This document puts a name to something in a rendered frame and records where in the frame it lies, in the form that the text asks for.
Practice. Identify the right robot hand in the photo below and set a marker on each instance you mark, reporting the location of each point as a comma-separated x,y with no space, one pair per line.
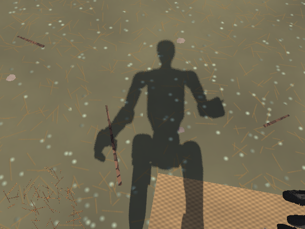
297,197

